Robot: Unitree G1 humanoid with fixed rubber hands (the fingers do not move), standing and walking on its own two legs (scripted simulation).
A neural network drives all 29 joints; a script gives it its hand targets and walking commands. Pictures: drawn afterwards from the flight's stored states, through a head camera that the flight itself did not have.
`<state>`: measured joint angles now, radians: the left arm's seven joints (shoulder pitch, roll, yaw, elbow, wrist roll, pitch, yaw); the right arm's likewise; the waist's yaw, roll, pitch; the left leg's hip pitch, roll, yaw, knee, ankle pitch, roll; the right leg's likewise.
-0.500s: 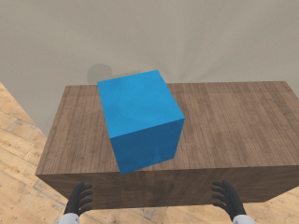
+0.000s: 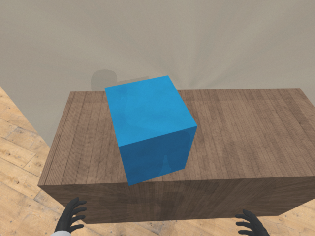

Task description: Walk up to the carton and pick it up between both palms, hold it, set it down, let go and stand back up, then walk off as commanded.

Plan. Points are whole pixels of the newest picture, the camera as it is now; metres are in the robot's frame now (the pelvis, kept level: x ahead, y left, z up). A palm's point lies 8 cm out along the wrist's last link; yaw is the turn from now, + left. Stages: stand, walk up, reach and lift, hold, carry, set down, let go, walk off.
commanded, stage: stand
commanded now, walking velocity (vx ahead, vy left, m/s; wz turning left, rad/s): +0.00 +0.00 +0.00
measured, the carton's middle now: (148, 131) +0.42 +0.05 -0.04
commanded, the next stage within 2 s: none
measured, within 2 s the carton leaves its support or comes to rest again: neither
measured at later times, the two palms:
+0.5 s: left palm out of the picture +0.13 +0.29 -0.10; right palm out of the picture +0.12 -0.25 -0.10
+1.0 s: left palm out of the picture +0.11 +0.29 -0.11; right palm out of the picture +0.10 -0.26 -0.10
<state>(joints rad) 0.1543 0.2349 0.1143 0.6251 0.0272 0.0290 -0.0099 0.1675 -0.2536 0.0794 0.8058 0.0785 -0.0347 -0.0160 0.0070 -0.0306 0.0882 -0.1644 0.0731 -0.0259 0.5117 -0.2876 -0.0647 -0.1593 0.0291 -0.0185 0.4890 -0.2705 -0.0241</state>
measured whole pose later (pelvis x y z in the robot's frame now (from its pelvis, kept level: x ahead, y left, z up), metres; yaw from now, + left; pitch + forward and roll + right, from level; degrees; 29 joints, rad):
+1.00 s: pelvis +0.00 +0.00 +0.00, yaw +0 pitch -4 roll -1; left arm 0.15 0.31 0.11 0.88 0.03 -0.01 -0.01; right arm 0.18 -0.29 0.08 0.94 0.08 -0.01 -0.01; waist 0.02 -0.03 0.02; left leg -0.17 0.07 -0.03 0.53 -0.30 -0.06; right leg -0.16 0.03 -0.02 0.49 -0.27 -0.02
